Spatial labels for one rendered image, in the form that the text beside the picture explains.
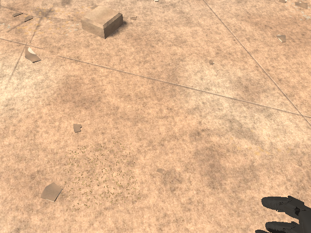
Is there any right robot hand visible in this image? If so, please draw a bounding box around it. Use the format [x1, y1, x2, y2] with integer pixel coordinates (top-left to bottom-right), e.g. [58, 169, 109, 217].
[255, 195, 311, 233]

